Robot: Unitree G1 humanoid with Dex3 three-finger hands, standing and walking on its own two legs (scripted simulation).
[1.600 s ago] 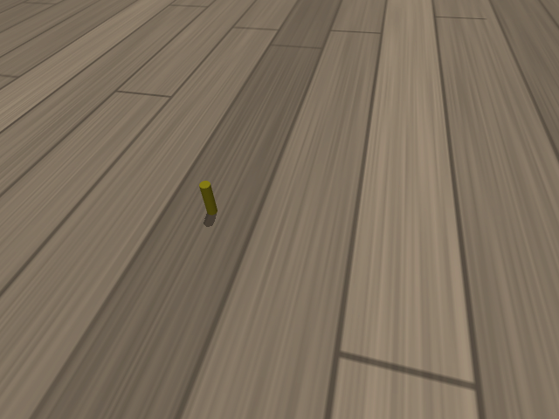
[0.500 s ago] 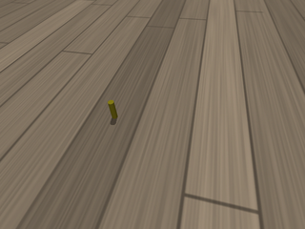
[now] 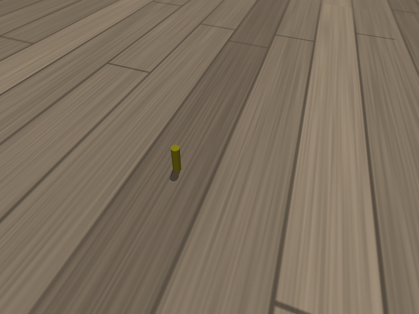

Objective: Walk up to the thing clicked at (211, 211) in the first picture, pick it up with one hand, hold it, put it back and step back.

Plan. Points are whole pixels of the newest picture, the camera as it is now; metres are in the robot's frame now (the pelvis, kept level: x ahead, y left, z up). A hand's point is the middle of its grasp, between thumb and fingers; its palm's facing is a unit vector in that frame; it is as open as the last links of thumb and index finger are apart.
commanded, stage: walk up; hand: left
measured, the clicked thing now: (176, 158) +1.08 +0.18 -0.67
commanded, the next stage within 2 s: none
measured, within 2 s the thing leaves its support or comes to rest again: neither
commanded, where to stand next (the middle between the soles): +0.74 -0.05 m, yaw +3 degrees
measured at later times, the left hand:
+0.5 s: hand (125, 230) +0.35 +0.22 -0.11, palm faces +0.02 -0.93 -0.37, open 7.4 cm
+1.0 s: hand (122, 192) +0.48 +0.27 -0.15, palm faces -0.02 -0.95 -0.32, open 7.4 cm
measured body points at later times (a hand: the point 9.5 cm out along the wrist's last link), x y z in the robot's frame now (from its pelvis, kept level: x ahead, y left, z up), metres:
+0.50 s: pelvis +0.24 -0.04 +0.01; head +0.26 -0.06 +0.46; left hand +0.34 +0.27 -0.08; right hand +0.29 -0.36 -0.12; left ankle +0.16 +0.10 -0.64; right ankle +0.29 -0.15 -0.72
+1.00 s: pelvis +0.44 -0.01 +0.01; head +0.46 +0.03 +0.46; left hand +0.48 +0.31 -0.12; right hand +0.52 -0.32 -0.07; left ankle +0.47 +0.10 -0.72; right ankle +0.48 -0.17 -0.66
